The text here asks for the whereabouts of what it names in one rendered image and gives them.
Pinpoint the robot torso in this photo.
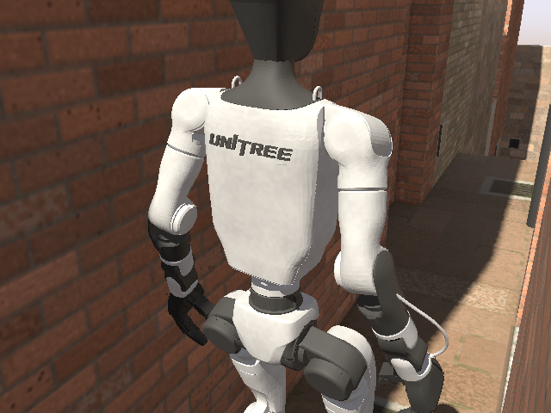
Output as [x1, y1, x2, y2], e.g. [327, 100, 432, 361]
[204, 76, 340, 371]

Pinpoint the robot left forearm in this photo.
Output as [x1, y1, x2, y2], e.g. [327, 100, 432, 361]
[148, 204, 198, 298]

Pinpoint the robot right upper arm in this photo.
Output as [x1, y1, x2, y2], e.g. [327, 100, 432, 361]
[323, 103, 393, 296]

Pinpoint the left robot thigh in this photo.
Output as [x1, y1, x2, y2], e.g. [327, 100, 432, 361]
[202, 290, 286, 413]

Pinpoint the left robot hand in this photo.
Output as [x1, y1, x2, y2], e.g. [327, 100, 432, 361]
[166, 282, 215, 346]

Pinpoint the robot left upper arm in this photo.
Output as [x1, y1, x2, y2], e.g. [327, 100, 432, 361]
[148, 88, 227, 235]

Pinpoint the right robot hand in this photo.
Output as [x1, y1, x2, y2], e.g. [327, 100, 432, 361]
[378, 357, 444, 413]

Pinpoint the robot right forearm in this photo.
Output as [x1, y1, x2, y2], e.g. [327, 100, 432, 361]
[357, 250, 432, 381]

